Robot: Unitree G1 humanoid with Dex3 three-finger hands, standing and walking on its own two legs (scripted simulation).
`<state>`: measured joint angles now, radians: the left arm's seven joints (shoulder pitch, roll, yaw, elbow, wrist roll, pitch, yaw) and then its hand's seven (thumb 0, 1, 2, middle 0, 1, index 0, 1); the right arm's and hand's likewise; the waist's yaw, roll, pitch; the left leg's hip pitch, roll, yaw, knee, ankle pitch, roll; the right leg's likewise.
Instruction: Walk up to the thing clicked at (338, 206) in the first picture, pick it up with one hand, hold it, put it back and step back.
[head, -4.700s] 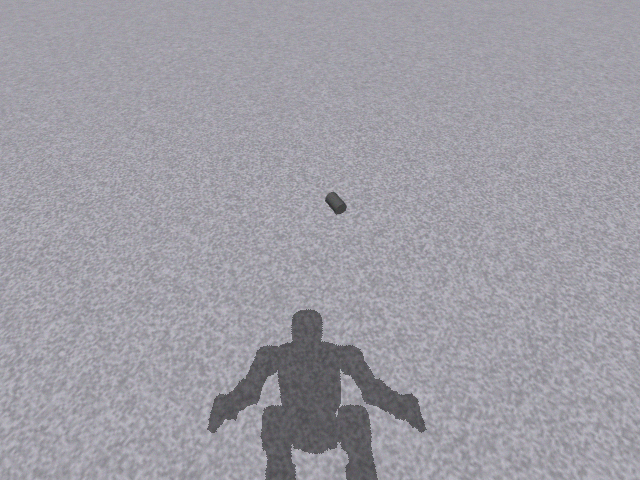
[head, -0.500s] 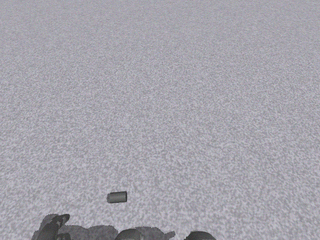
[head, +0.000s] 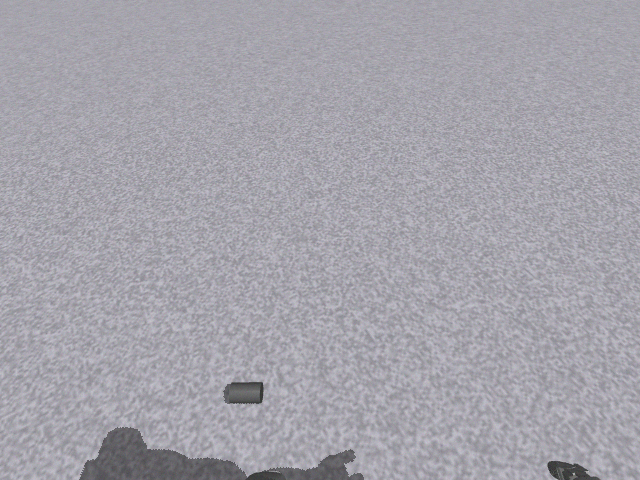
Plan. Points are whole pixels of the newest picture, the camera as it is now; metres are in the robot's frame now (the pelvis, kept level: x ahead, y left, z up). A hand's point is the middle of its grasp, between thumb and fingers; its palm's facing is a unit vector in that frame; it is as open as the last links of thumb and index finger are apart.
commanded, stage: walk up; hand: left
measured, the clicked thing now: (246, 392) +0.46 +0.28 -0.73
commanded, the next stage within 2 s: none
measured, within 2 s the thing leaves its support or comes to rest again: neither
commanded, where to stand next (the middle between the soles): +0.10 +0.00 m, yaw +2 degrees
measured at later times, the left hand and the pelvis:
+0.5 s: hand out of the picture +0.12 +0.28 -0.14, palm faces +0.03 -0.94 -0.35, open 7.4 cm; pelvis +0.02 +0.02 +0.02, yaw +2 degrees
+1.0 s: hand out of the picture +0.10 +0.28 -0.14, palm faces +0.08 -0.93 -0.35, open 7.4 cm; pelvis +0.02 +0.01 +0.02, yaw +4 degrees
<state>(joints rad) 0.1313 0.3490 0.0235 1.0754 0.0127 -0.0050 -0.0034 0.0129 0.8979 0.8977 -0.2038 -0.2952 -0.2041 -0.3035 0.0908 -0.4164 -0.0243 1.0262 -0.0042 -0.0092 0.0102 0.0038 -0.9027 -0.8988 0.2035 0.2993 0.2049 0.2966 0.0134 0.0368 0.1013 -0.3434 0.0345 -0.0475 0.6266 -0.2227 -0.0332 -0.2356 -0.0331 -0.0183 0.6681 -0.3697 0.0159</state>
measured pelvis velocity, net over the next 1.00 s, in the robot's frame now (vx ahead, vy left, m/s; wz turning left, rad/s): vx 0.02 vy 0.01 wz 0.07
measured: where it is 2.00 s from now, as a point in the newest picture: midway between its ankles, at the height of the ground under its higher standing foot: outside the picture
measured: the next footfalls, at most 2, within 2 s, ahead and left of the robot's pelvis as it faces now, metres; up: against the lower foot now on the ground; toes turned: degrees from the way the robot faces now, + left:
right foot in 1.78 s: +0.18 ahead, -0.11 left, +0.00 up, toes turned +4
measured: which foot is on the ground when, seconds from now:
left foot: down 0.00-1.00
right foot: down 0.00-1.00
